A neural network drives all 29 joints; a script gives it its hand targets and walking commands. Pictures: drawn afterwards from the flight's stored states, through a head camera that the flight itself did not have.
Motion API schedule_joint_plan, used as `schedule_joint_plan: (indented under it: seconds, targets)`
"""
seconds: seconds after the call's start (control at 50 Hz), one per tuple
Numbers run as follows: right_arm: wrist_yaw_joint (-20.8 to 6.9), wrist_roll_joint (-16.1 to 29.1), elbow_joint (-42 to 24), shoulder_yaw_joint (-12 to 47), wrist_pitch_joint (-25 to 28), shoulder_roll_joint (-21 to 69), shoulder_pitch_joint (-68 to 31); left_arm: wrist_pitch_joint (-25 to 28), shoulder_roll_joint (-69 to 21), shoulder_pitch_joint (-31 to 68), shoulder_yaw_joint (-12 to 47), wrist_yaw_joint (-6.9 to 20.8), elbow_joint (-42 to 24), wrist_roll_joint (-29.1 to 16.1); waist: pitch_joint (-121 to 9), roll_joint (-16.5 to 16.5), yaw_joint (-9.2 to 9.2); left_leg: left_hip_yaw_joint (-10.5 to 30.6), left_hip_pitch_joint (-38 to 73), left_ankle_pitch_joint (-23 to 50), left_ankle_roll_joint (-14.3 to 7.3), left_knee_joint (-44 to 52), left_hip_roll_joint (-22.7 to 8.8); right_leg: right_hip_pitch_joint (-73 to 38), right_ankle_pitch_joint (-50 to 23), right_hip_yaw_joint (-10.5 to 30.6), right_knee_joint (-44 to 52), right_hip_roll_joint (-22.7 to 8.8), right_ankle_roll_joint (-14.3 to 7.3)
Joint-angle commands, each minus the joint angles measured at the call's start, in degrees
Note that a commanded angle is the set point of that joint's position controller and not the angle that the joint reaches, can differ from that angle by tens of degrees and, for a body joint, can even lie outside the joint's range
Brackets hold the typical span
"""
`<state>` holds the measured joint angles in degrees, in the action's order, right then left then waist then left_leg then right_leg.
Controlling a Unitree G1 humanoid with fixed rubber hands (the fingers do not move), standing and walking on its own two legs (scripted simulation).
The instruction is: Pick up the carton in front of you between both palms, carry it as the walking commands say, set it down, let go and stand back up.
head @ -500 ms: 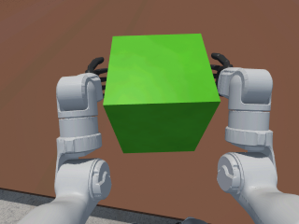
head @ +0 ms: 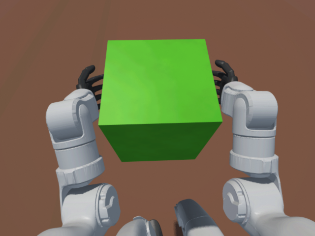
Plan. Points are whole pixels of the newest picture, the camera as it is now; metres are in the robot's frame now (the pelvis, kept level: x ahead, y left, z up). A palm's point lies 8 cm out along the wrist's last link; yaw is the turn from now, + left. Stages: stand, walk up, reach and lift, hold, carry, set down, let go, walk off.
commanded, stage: carry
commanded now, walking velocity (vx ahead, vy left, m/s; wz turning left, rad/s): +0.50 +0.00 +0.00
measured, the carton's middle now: (157, 108) +0.40 -0.04 +0.05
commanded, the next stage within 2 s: none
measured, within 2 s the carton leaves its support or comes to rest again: neither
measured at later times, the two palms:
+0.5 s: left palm (53, 0) +0.68 +0.17 +0.19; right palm out of the picture +0.72 -0.13 +0.20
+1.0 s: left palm out of the picture +0.93 +0.19 +0.12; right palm out of the picture +0.93 -0.11 +0.13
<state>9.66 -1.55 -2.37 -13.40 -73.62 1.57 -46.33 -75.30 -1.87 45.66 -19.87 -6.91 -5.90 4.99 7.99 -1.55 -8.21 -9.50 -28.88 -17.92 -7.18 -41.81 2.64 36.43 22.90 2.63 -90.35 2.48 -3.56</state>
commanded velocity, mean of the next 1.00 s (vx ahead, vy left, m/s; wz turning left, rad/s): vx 0.50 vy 0.00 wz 0.00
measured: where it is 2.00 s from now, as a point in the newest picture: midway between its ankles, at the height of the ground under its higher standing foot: (132, 73)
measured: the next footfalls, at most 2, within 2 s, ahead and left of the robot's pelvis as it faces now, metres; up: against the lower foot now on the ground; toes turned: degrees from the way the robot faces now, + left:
right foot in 0.26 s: +0.37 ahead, -0.08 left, +0.00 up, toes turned -5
left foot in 0.74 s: +0.63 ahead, +0.13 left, +0.00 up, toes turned +12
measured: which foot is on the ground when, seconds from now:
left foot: down 0.00-0.26, up 0.28-0.72, down 0.74-1.00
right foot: up 0.00-0.24, down 0.26-0.74, up 0.76-1.00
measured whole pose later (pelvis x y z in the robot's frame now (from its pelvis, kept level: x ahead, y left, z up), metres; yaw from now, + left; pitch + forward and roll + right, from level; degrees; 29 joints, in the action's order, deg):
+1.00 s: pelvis +0.65 +0.04 +0.04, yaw +0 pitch +5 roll -1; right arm 5.7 -4.8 -21.8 -7.5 -68.4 8.0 -11.6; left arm -68.4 -8.0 11.5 -6.8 -5.0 -22.3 6.2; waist -2.1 0.1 -1.1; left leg -10.9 -9.5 -14.2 -2.2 -18.2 -2.3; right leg 33.0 14.9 -5.2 -42.2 -3.7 0.9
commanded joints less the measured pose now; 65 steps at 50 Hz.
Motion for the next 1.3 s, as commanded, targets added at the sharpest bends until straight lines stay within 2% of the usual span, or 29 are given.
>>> schedule_joint_plan:
  seconds: [0.0, 0.04, 0.16, 0.2, 0.22, 0.24, 0.26, 0.28, 0.3, 0.34, 0.36, 0.42, 0.48, 0.54, 0.64, 0.68, 0.7, 0.72, 0.74, 0.76, 0.82, 0.98, 1.1, 1.12, 1.14, 1.16, 1.18, 1.24, 1.28]
  targets:
    - [-15.63, 32.27, -10.15, 42.87, 0.68, 63.01, -52.24, 1.33, -48.45, 37.56, 35.78, 10.4, 0.87, -15.87, -39.16, 3.02, 1.3, 28.08, 43.1, 38.28, -7.16, 12.71, -16.76, 11.56, 3.56, 0.1, 17.44, -3.05, 0.0]
    - [-15.95, 32.54, -7.96, 41.57, -0.06, 61.83, -52.68, 1.0, -46.41, 36.93, 34.64, 9.75, 3.24, -14.11, -39.33, -0.62, 1.34, 23.43, 42.79, 47.22, -6.75, 13.76, -16.54, 9.26, -1.37, -2.93, 29.0, -2.17, -0.43]
    - [-17.53, 28.35, 7.87, 33.22, -2.49, 57.62, -49.47, -1.57, -44.48, 41.45, 33.01, 8.88, 11.28, -14.32, -32.44, -6.87, 3.22, 9.24, 33.02, 49.18, -2.01, 14.69, -11.27, -6.45, -21.42, -11.77, 56.6, 1.42, -0.83]
    - [-17.38, 26.68, 11.62, 30.24, -3.35, 56.45, -49.54, -2.74, -45.56, 43.96, 32.79, 9.49, 14.45, -16.38, -33.07, -7.45, 6.0, 6.33, 30.15, 54.01, 0.37, 8.29, -11.21, -16.87, -24.88, -13.44, 62.45, 2.34, -1.65]
    - [-17.17, 25.95, 12.96, 28.99, -3.8, 56.08, -49.66, -3.19, -46.56, 45.3, 32.56, 9.9, 15.54, -17.8, -34.75, -6.12, 7.82, 4.19, 26.47, 49.72, 2.12, 2.44, -10.35, -25.73, -26.13, -13.73, 65.62, 2.0, -1.92]
    - [-16.84, 25.09, 13.92, 27.67, -4.17, 55.31, -50.53, -3.59, -47.53, 46.34, 32.36, 10.42, 16.67, -19.43, -36.3, -4.13, 9.55, 4.05, 19.18, 38.2, 3.37, -4.35, -9.44, -35.35, -24.08, -9.3, 64.97, -2.08, -2.8]
    - [-16.5, 24.14, 14.87, 26.13, -4.76, 53.94, -50.55, -4.04, -47.98, 47.57, 31.71, 10.93, 17.39, -21.08, -39.19, 4.44, 10.15, 4.3, 8.3, 11.95, 4.72, -16.04, -6.82, -45.15, -28.84, 8.74, 61.72, -15.71, -5.23]
    - [-15.83, 23.66, 15.58, 24.13, -5.42, 54.51, -53.13, -4.16, -47.21, 50.56, 30.78, 11.11, 18.71, -22.03, -41.17, 15.92, 11.59, 6.99, -9.0, -14.02, 6.56, -32.82, 1.91, -55.54, -24.82, 30.86, 65.56, -25.82, -15.76]
    - [-15.18, 22.42, 15.08, 23.13, -5.77, 52.99, -53.15, -4.23, -50.08, 50.52, 30.85, 11.47, 18.61, -23.89, -39.17, 12.02, 11.72, 11.95, -14.35, -13.01, 4.57, -37.85, -0.28, -52.47, -14.56, 32.63, 68.43, -24.12, -16.68]
    - [-14.07, 20.81, 14.11, 21.64, -5.94, 53.23, -54.32, -4.09, -55.49, 56.7, 31.52, 12.43, 15.38, -27.08, -35.22, 2.39, 11.16, 11.95, -14.72, -5.3, 4.0, -34.44, -3.26, -44.41, -17.45, 22.54, 70.31, -20.09, -12.26]
    - [-13.59, 19.79, 14.05, 20.65, -5.81, 53.52, -53.43, -3.88, -57.43, 59.05, 31.6, 12.87, 13.99, -28.58, -34.34, 1.58, 10.36, 11.48, -13.44, -3.41, 4.37, -31.3, -4.36, -41.16, -19.83, 18.97, 71.09, -19.39, -10.72]
    - [-12.9, 16.79, 16.94, 18.74, -5.07, 55.28, -47.89, -2.94, -63.38, 58.85, 31.76, 13.81, 15.07, -31.09, -35.65, 4.57, 9.92, 10.0, -10.57, -1.15, 5.69, -23.42, -5.46, -39.61, -21.52, 12.73, 72.97, -18.05, -8.81]
    - [-13.49, 14.6, 19.99, 18.55, -3.43, 59.27, -42.01, -0.88, -66.71, 54.12, 31.22, 14.64, 16.74, -29.86, -33.92, 5.56, 10.73, 7.91, -12.38, 1.49, 7.26, -11.48, -6.57, -42.1, -27.44, 7.84, 74.78, -18.03, -8.57]
    - [-14.53, 14.5, 19.7, 21.19, -1.28, 64.61, -36.82, 1.25, -68.96, 47.85, 31.8, 15.36, 15.56, -27.63, -32.36, 7.8, 11.05, 4.49, -9.78, 8.54, 7.68, 0.52, -5.59, -44.6, -36.68, 1.39, 74.75, -15.88, -5.84]
    - [-15.23, 16.85, 8.23, 30.58, 2.27, 70.07, -28.47, 4.1, -69.23, 33.9, 37.1, 15.12, 6.6, -23.42, -32.07, 10.39, 10.43, -1.16, -0.63, 17.4, 7.12, 16.75, -2.3, -50.17, -51.43, -7.17, 70.97, -13.04, -2.22]
    - [-15.35, 17.8, 1.55, 34.85, 3.36, 70.25, -24.93, 4.94, -67.71, 26.9, 40.29, 14.67, 1.62, -22.15, -35.87, 10.42, 9.1, -4.74, 14.87, 21.46, 6.22, 23.95, -0.69, -46.71, -56.38, -11.59, 60.9, -11.46, 0.32]
    - [-15.51, 18.0, -1.73, 36.75, 3.87, 69.64, -22.37, 5.24, -66.57, 23.68, 42.16, 14.52, -1.03, -21.64, -38.67, 9.14, 8.28, -2.36, 28.31, 21.18, 5.01, 22.59, -3.73, -38.17, -49.57, -12.33, 54.28, -10.63, 2.19]
    - [-15.68, 17.65, -4.8, 37.97, 4.19, 68.29, -18.82, 5.32, -65.04, 20.59, 43.77, 14.52, -3.14, -21.14, -43.1, 2.69, 7.16, 11.48, 42.19, 24.48, 2.6, 18.64, -14.76, -26.11, -30.66, -11.09, 42.27, -9.47, 3.16]
    - [-15.45, 15.8, -5.99, 39.05, 4.96, 65.43, -16.69, 4.92, -66.49, 17.8, 45.63, 14.86, -4.36, -21.71, -48.62, -12.47, 6.76, 32.29, 59.64, 30.04, -7.31, 17.05, -26.47, -5.16, -7.89, -8.16, 28.46, -3.46, 4.9]
    - [-15.5, 15.99, -8.09, 40.3, 5.23, 65.7, -12.09, 5.12, -65.22, 15.14, 46.91, 15.14, -6.48, -21.53, -47.44, -14.2, 6.49, 35.3, 60.46, 33.5, -9.03, 19.31, -26.6, 4.05, 6.99, -5.09, 19.41, -0.61, 4.54]
    - [-16.34, 17.71, -19.43, 45.45, 6.17, 64.99, -8.35, 7.06, -64.52, 7.27, 50.85, 15.1, -12.41, -21.02, -40.65, -2.07, 6.75, 22.06, 51.11, 36.78, -3.03, 20.4, -22.98, 7.45, 0.01, -2.21, 24.27, -6.96, 3.16]
    - [-19.31, 19.36, -23.82, 47.49, 4.24, 58.32, 10.52, 6.36, -58.69, -9.91, 54.77, 14.33, -20.63, -19.61, -30.16, -8.53, 7.16, 4.95, 34.95, 32.28, 0.43, 26.69, -16.48, -5.39, -13.92, -11.28, 55.47, -4.99, 4.57]
    - [-19.33, 17.14, -18.84, 46.08, 1.48, 52.17, 10.83, 2.95, -52.57, -11.33, 52.9, 16.08, -14.79, -20.25, -24.42, -5.04, 7.94, -1.35, 25.83, 27.66, 4.15, 15.54, -13.68, -22.82, -16.65, -18.22, 65.59, -1.82, 2.57]
    - [-19.25, 16.83, -17.84, 45.76, 1.06, 51.26, 10.46, 2.58, -51.96, -11.03, 52.17, 16.26, -13.33, -20.13, -26.22, -3.29, 8.44, -2.95, 18.66, 23.86, 5.57, 8.02, -12.31, -32.9, -12.03, -16.13, 63.81, -3.53, 1.91]
    - [-19.19, 16.97, -17.61, 45.6, 0.43, 50.4, 8.81, 2.38, -50.66, -11.0, 51.07, 16.32, -11.49, -19.48, -27.33, 7.05, 9.39, -3.51, 7.2, 12.4, 8.3, -6.44, -8.18, -40.1, -1.39, 4.27, 69.79, -15.2, -1.73]
    - [-19.1, 17.47, -18.12, 46.18, -0.15, 51.12, 5.78, 2.52, -50.82, -9.73, 50.52, 16.47, -9.7, -19.42, -28.28, 20.69, 10.14, -0.38, -8.82, -8.58, 9.57, -20.55, -2.6, -49.07, 0.66, 25.14, 75.92, -26.43, -9.46]
    - [-19.28, 17.76, -17.03, 46.61, -0.17, 52.27, 4.65, 2.51, -52.68, -9.71, 50.8, 16.47, -9.77, -20.16, -26.93, 16.76, 9.89, 6.59, -12.62, -11.93, 7.74, -28.01, -4.91, -45.83, -4.99, 27.44, 77.86, -27.77, -10.82]
    - [-19.77, 18.82, -15.87, 46.66, 1.42, 57.91, 4.1, 3.61, -58.44, -5.38, 52.65, 16.83, -12.13, -21.78, -27.23, 3.66, 9.16, 9.92, -10.4, -3.16, 6.12, -25.8, -11.11, -36.52, -10.0, 12.51, 78.22, -23.61, -6.77]
    - [-19.48, 18.44, -16.43, 47.3, 2.64, 59.5, 3.8, 4.68, -60.24, -3.53, 53.96, 17.21, -13.49, -22.83, -27.18, 5.33, 8.89, 8.14, -6.62, 0.39, 6.74, -17.69, -10.84, -32.51, -5.26, 5.18, 80.74, -21.36, -4.7]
